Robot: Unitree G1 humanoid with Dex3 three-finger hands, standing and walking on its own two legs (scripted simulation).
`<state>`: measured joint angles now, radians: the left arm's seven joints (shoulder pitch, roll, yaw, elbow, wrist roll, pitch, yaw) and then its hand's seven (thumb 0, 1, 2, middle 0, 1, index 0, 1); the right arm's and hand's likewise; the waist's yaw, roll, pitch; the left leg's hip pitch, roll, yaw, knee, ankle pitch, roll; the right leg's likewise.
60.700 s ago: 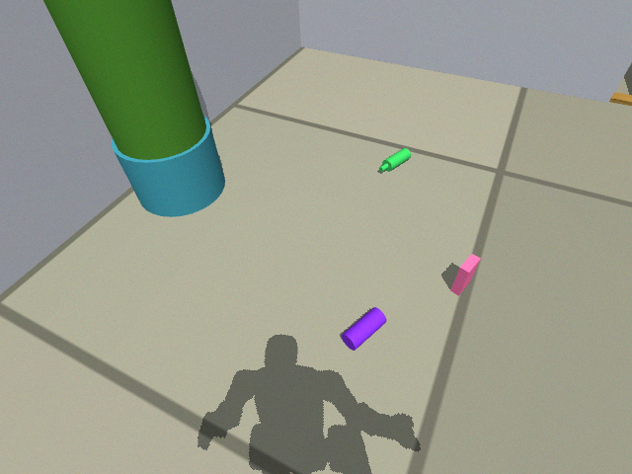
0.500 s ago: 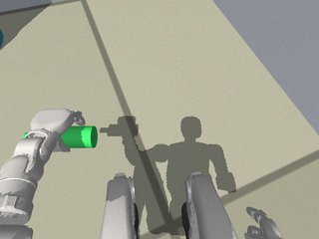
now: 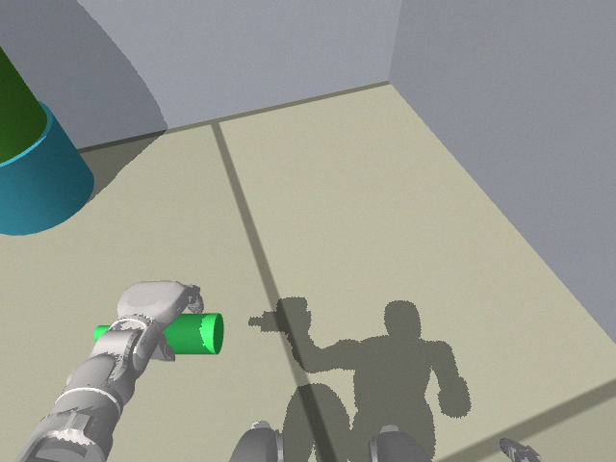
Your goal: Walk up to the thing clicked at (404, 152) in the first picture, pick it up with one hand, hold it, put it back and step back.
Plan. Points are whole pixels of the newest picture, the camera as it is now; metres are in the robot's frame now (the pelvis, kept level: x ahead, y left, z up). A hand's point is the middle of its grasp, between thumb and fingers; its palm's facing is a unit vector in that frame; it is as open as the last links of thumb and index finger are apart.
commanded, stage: lift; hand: left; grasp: from above
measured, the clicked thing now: (158, 333) +0.35 +0.26 -0.11
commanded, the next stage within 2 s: hold in 0.24 s
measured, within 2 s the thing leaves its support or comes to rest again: neither
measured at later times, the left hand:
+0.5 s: hand (156, 303) +0.35 +0.23 +0.00, palm faces -0.48 -0.01 -0.88, open 9.0 cm
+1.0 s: hand (161, 292) +0.35 +0.21 +0.02, palm faces -0.47 -0.01 -0.88, open 9.0 cm
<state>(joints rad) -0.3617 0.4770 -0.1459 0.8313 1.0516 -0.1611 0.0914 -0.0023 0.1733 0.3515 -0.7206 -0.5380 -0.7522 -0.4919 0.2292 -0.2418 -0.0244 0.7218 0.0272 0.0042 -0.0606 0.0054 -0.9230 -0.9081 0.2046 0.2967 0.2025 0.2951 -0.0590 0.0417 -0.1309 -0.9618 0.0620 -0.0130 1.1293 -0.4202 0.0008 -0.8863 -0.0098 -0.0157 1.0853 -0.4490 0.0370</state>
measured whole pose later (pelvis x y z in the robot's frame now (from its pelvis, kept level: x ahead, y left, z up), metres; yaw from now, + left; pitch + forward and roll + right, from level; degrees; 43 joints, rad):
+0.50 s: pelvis +0.03 +0.01 +0.05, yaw +0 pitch +8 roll -1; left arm -0.31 0.45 -0.18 0.75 1.03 -0.14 0.02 0.00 0.19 0.34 -0.71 -0.55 -0.74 -0.49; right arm 0.24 -0.24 -0.04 0.71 0.03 0.03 -0.06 0.01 -0.92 -0.90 0.20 0.30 0.20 0.29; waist -0.03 0.03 -0.08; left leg -0.62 0.05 0.04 0.81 -0.34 0.01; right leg -0.56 -0.03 0.02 0.77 -0.36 0.05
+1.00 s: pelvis +0.04 +0.00 +0.07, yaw +0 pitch +5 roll +0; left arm -0.27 0.44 -0.19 0.66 1.02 -0.14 -0.05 0.00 0.18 0.34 -0.72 -0.52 -0.76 -0.46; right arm 0.21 -0.25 -0.04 0.68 0.04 0.07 -0.07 0.01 -0.91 -0.90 0.20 0.30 0.20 0.29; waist -0.01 0.04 -0.05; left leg -0.48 0.04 0.04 0.69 -0.30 0.00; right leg -0.44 -0.03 0.02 0.67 -0.33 0.04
